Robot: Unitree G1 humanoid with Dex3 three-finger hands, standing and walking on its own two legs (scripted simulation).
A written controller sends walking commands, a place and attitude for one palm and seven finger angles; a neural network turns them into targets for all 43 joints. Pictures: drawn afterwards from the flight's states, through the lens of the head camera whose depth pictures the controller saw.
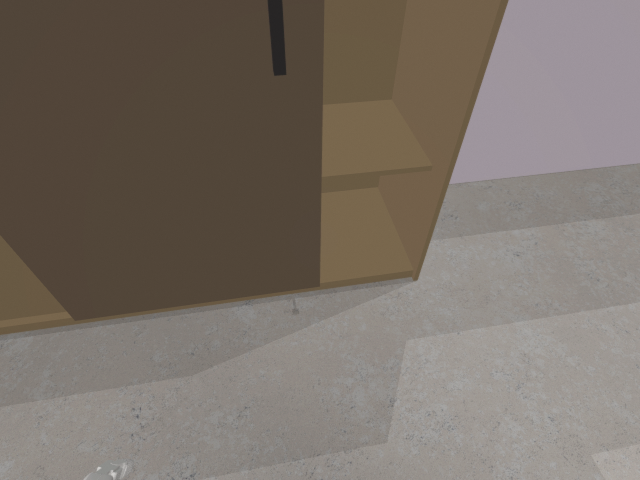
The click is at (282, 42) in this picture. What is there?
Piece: wardrobe's sliding door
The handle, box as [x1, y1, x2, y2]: [268, 0, 285, 75]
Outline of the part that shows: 268,0 274,75 285,74 281,0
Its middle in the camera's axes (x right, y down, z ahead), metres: -0.09 -0.42 +0.73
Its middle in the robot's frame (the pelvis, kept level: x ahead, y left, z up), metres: +0.85 +0.14 +0.22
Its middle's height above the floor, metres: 0.99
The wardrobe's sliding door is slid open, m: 0.38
